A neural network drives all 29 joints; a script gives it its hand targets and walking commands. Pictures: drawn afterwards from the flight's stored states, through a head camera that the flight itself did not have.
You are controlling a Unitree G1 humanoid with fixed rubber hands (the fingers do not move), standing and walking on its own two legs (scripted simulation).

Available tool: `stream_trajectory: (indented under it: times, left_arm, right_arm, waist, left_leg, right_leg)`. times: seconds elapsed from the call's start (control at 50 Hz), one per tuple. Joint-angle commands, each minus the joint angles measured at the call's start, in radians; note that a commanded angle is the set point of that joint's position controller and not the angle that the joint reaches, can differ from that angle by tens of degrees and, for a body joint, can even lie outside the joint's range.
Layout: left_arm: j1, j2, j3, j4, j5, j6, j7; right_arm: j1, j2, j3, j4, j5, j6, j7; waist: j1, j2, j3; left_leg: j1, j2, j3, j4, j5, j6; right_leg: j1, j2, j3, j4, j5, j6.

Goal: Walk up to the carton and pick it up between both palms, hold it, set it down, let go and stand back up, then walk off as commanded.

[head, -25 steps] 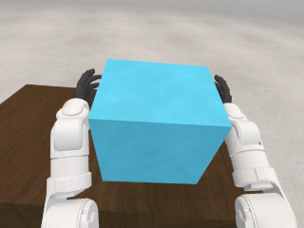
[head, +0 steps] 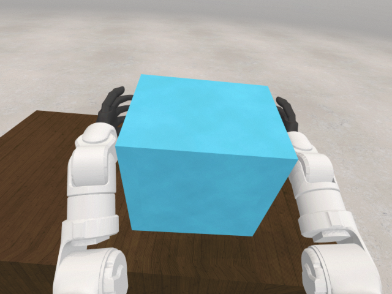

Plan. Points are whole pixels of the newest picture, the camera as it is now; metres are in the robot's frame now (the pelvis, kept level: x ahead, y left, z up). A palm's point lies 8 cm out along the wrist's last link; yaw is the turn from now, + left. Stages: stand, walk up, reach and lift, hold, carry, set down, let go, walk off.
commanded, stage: hold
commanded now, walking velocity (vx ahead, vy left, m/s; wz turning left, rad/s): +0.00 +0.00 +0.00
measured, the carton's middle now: (199, 158) +0.34 -0.01 +0.19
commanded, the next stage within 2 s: none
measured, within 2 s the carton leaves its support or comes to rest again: neither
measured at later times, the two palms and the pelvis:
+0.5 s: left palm (110, 128) +0.35 +0.16 +0.24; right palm (286, 136) +0.36 -0.18 +0.23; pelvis +0.00 +0.00 +0.00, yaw +0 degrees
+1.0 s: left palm (110, 127) +0.35 +0.16 +0.25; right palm (286, 136) +0.36 -0.18 +0.23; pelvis +0.00 +0.00 +0.00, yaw +0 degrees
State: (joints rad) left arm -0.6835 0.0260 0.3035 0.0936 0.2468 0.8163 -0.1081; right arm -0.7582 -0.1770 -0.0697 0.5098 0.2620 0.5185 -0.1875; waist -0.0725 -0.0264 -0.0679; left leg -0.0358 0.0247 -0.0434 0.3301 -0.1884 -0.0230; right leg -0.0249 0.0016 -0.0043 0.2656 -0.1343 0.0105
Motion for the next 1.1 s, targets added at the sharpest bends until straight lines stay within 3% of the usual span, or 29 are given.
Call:
stream_trajectory:
  times: [0.0, 0.04, 0.08, 0.1, 0.14, 0.2, 0.24, 0.26, 0.34, 0.4, 0.46, 0.48, 0.5, 0.54, 0.62, 0.66, 0.68, 0.7, 0.72, 0.74, 0.76, 0.8, 0.82, 0.92, 0.94, 0.96, 1.0, 1.04, 1.08]
  left_arm:
    - [-0.581, -0.467, -0.412, -0.067, -0.133, -0.034, -0.116]
    - [-0.577, -0.471, -0.419, -0.098, -0.136, -0.036, -0.112]
    - [-0.576, -0.477, -0.431, -0.094, -0.138, -0.034, -0.114]
    - [-0.571, -0.460, -0.405, -0.084, -0.128, -0.031, -0.115]
    - [-0.548, -0.448, -0.390, -0.084, -0.121, -0.029, -0.115]
    - [-0.582, -0.447, -0.413, -0.091, -0.138, -0.037, -0.121]
    - [-0.556, -0.446, -0.395, -0.107, -0.121, -0.029, -0.114]
    - [-0.563, -0.452, -0.398, -0.077, -0.129, -0.028, -0.119]
    - [-0.572, -0.438, -0.382, -0.084, -0.124, -0.032, -0.120]
    - [-0.573, -0.473, -0.435, -0.126, -0.152, -0.038, -0.116]
    - [-0.551, -0.441, -0.421, -0.111, -0.143, -0.036, -0.122]
    - [-0.562, -0.438, -0.409, -0.096, -0.137, -0.038, -0.122]
    - [-0.542, -0.440, -0.408, -0.084, -0.133, -0.034, -0.126]
    - [-0.543, -0.433, -0.394, -0.104, -0.126, -0.031, -0.127]
    - [-0.571, -0.442, -0.410, -0.106, -0.129, -0.034, -0.126]
    - [-0.558, -0.445, -0.403, -0.101, -0.122, -0.031, -0.121]
    - [-0.585, -0.449, -0.422, -0.088, -0.145, -0.032, -0.123]
    - [-0.578, -0.449, -0.407, -0.098, -0.131, -0.036, -0.120]
    - [-0.599, -0.453, -0.412, -0.066, -0.139, -0.039, -0.121]
    - [-0.597, -0.457, -0.398, -0.058, -0.129, -0.035, -0.116]
    - [-0.615, -0.451, -0.406, -0.065, -0.138, -0.040, -0.119]
    - [-0.571, -0.462, -0.395, -0.077, -0.131, -0.038, -0.113]
    - [-0.592, -0.464, -0.410, -0.069, -0.135, -0.037, -0.114]
    - [-0.592, -0.439, -0.373, -0.029, -0.116, -0.032, -0.118]
    - [-0.590, -0.457, -0.405, -0.053, -0.138, -0.033, -0.119]
    - [-0.600, -0.456, -0.392, -0.065, -0.133, -0.038, -0.117]
    - [-0.631, -0.477, -0.428, -0.066, -0.158, -0.045, -0.113]
    - [-0.594, -0.475, -0.404, -0.053, -0.143, -0.041, -0.109]
    - [-0.592, -0.470, -0.418, -0.075, -0.150, -0.047, -0.112]
  right_arm:
    - [-0.758, 0.529, 0.329, -0.301, 0.128, -0.038, 0.160]
    - [-0.771, 0.538, 0.348, -0.321, 0.137, -0.045, 0.158]
    - [-0.746, 0.526, 0.342, -0.314, 0.137, -0.041, 0.157]
    - [-0.757, 0.527, 0.350, -0.308, 0.145, -0.038, 0.157]
    - [-0.753, 0.530, 0.360, -0.333, 0.144, -0.039, 0.157]
    - [-0.754, 0.535, 0.343, -0.343, 0.135, -0.039, 0.149]
    - [-0.750, 0.539, 0.368, -0.337, 0.142, -0.037, 0.155]
    - [-0.761, 0.535, 0.350, -0.344, 0.129, -0.036, 0.151]
    - [-0.772, 0.555, 0.360, -0.335, 0.132, -0.038, 0.152]
    - [-0.767, 0.552, 0.362, -0.387, 0.142, -0.049, 0.145]
    - [-0.710, 0.534, 0.351, -0.348, 0.133, -0.034, 0.135]
    - [-0.746, 0.540, 0.357, -0.357, 0.138, -0.036, 0.136]
    - [-0.723, 0.530, 0.348, -0.353, 0.132, -0.031, 0.134]
    - [-0.753, 0.551, 0.372, -0.373, 0.138, -0.038, 0.136]
    - [-0.749, 0.530, 0.353, -0.361, 0.140, -0.033, 0.137]
    - [-0.758, 0.539, 0.373, -0.364, 0.150, -0.035, 0.143]
    - [-0.760, 0.530, 0.344, -0.351, 0.133, -0.036, 0.143]
    - [-0.775, 0.544, 0.359, -0.366, 0.134, -0.040, 0.146]
    - [-0.774, 0.537, 0.338, -0.333, 0.124, -0.037, 0.148]
    - [-0.779, 0.543, 0.346, -0.319, 0.126, -0.035, 0.155]
    - [-0.772, 0.548, 0.336, -0.311, 0.125, -0.039, 0.157]
    - [-0.762, 0.550, 0.353, -0.318, 0.136, -0.039, 0.157]
    - [-0.773, 0.538, 0.339, -0.323, 0.130, -0.043, 0.156]
    - [-0.759, 0.526, 0.329, -0.257, 0.117, -0.032, 0.166]
    - [-0.767, 0.525, 0.322, -0.282, 0.116, -0.041, 0.166]
    - [-0.782, 0.547, 0.344, -0.290, 0.130, -0.046, 0.166]
    - [-0.805, 0.545, 0.338, -0.323, 0.138, -0.052, 0.163]
    - [-0.809, 0.549, 0.351, -0.347, 0.141, -0.053, 0.160]
    - [-0.777, 0.549, 0.354, -0.340, 0.143, -0.049, 0.157]
  waist:
    - [-0.007, 0.060, -0.251]
    - [0.002, 0.061, -0.302]
    - [-0.022, 0.058, -0.295]
    - [0.001, 0.043, -0.289]
    - [0.007, 0.024, -0.282]
    - [-0.016, 0.023, -0.274]
    - [0.015, 0.021, -0.266]
    - [-0.008, 0.018, -0.251]
    - [0.015, -0.002, -0.279]
    - [-0.011, 0.036, -0.342]
    - [-0.028, 0.028, -0.321]
    - [-0.014, 0.024, -0.308]
    - [-0.028, 0.022, -0.275]
    - [0.009, 0.011, -0.298]
    - [-0.017, 0.040, -0.281]
    - [0.009, 0.027, -0.279]
    - [-0.024, 0.031, -0.287]
    - [-0.001, 0.030, -0.295]
    - [-0.011, 0.028, -0.264]
    - [0.010, 0.033, -0.242]
    - [-0.013, 0.038, -0.267]
    - [0.008, 0.034, -0.280]
    - [-0.010, 0.038, -0.291]
    - [0.002, 0.030, -0.245]
    - [-0.027, 0.041, -0.260]
    - [0.009, 0.028, -0.287]
    - [-0.014, 0.036, -0.326]
    - [0.003, 0.030, -0.322]
    - [-0.014, 0.034, -0.331]
  left_leg:
    - [-0.036, -0.063, 0.063, -0.054, 0.214, -0.012]
    - [-0.020, -0.066, 0.063, -0.042, 0.264, -0.016]
    - [-0.002, -0.063, 0.060, -0.039, 0.276, -0.023]
    - [-0.021, -0.064, 0.062, -0.043, 0.259, -0.018]
    - [-0.007, -0.067, 0.066, -0.040, 0.274, -0.007]
    - [-0.023, -0.074, 0.069, -0.041, 0.248, -0.009]
    - [-0.027, -0.066, 0.069, -0.052, 0.244, -0.008]
    - [-0.026, -0.070, 0.068, -0.050, 0.222, -0.005]
    - [-0.039, -0.071, 0.075, -0.053, 0.217, 0.008]
    - [-0.007, -0.073, 0.065, -0.034, 0.276, -0.008]
    - [0.002, -0.077, 0.065, -0.035, 0.258, -0.007]
    - [-0.005, -0.077, 0.067, -0.037, 0.242, -0.001]
    - [-0.011, -0.078, 0.063, -0.041, 0.229, -0.003]
    - [-0.021, -0.077, 0.073, -0.037, 0.233, 0.007]
    - [-0.018, -0.073, 0.064, -0.042, 0.248, -0.011]
    - [-0.008, -0.068, 0.064, -0.042, 0.264, -0.003]
    - [-0.017, -0.071, 0.067, -0.046, 0.217, -0.007]
    - [-0.018, -0.064, 0.062, -0.047, 0.231, -0.005]
    - [-0.034, -0.065, 0.066, -0.054, 0.199, -0.004]
    - [-0.042, -0.063, 0.068, -0.060, 0.181, 0.000]
    - [-0.036, -0.066, 0.070, -0.055, 0.181, -0.003]
    - [-0.027, -0.063, 0.067, -0.053, 0.216, -0.004]
    - [-0.022, -0.064, 0.066, -0.049, 0.201, -0.004]
    - [-0.047, -0.065, 0.069, -0.070, 0.145, 0.002]
    - [-0.042, -0.063, 0.061, -0.063, 0.183, -0.006]
    - [-0.032, -0.065, 0.069, -0.054, 0.214, 0.002]
    - [-0.016, -0.066, 0.062, -0.047, 0.216, -0.004]
    - [-0.016, -0.066, 0.062, -0.038, 0.245, -0.003]
    - [0.003, -0.068, 0.061, -0.031, 0.266, -0.010]
  right_leg:
    - [0.138, 0.068, -0.021, -0.009, 0.140, -0.009]
    - [0.163, 0.071, -0.023, -0.002, 0.186, -0.006]
    - [0.164, 0.071, -0.019, -0.003, 0.197, -0.007]
    - [0.175, 0.073, -0.021, -0.007, 0.180, -0.007]
    - [0.168, 0.070, -0.019, -0.009, 0.206, -0.003]
    - [0.159, 0.068, -0.025, -0.012, 0.196, 0.000]
    - [0.165, 0.070, -0.025, -0.004, 0.184, -0.001]
    - [0.150, 0.065, -0.023, -0.013, 0.170, -0.001]
    - [0.162, 0.062, -0.020, -0.009, 0.185, 0.007]
    - [0.179, 0.066, -0.022, 0.007, 0.243, 0.005]
    - [0.179, 0.062, -0.018, -0.001, 0.256, 0.009]
    - [0.163, 0.060, -0.016, -0.003, 0.241, 0.012]
    - [0.153, 0.057, -0.020, -0.008, 0.228, 0.010]
    - [0.179, 0.055, -0.017, 0.000, 0.234, 0.014]
    - [0.164, 0.064, -0.021, -0.002, 0.225, 0.005]
    - [0.158, 0.068, -0.024, -0.002, 0.209, 0.006]
    - [0.136, 0.065, -0.024, -0.013, 0.166, 0.002]
    - [0.152, 0.069, -0.024, -0.003, 0.172, -0.002]
    - [0.127, 0.068, -0.024, -0.011, 0.137, -0.004]
    - [0.120, 0.066, -0.017, -0.014, 0.114, -0.007]
    - [0.129, 0.066, -0.024, -0.012, 0.119, -0.005]
    - [0.146, 0.067, -0.020, -0.005, 0.154, -0.003]
    - [0.131, 0.069, -0.023, -0.009, 0.139, -0.005]
    - [0.122, 0.066, -0.020, -0.020, 0.085, -0.006]
    - [0.132, 0.064, -0.024, -0.013, 0.125, -0.006]
    - [0.147, 0.065, -0.023, -0.008, 0.147, -0.001]
    - [0.141, 0.069, -0.024, -0.011, 0.154, -0.006]
    - [0.151, 0.072, -0.019, -0.008, 0.181, -0.004]
    - [0.149, 0.072, -0.021, -0.002, 0.215, -0.001]
